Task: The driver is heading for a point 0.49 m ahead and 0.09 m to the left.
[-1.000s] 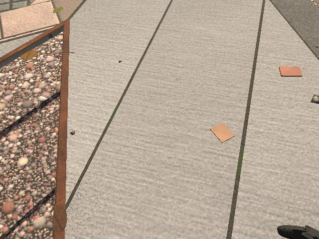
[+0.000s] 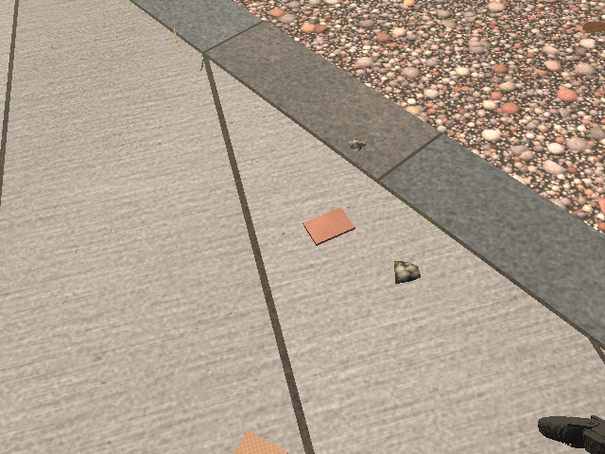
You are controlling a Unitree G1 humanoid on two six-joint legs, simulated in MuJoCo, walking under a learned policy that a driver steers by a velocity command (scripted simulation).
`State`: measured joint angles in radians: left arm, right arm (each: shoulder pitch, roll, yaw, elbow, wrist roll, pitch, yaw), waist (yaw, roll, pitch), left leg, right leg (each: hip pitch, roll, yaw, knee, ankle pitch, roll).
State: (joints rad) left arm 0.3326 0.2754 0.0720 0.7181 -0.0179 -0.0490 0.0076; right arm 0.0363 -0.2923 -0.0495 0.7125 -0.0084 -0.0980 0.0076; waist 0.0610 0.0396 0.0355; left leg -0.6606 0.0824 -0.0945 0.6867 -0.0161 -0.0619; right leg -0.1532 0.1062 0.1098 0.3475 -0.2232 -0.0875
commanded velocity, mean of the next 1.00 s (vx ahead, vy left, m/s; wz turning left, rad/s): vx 0.32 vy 0.00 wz -0.12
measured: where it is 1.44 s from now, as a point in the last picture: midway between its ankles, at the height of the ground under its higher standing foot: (341, 448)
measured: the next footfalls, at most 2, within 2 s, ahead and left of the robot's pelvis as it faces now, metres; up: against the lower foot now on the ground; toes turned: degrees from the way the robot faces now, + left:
left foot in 0.16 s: +0.28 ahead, +0.14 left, +0.00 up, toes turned -5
right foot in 0.62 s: +0.52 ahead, -0.11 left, +0.00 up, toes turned -5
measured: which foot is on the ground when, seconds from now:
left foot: up 0.00-0.14, down 0.16-0.64, up 0.66-0.90, down 0.92-1.00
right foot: down 0.00-0.18, up 0.20-0.60, down 0.62-1.00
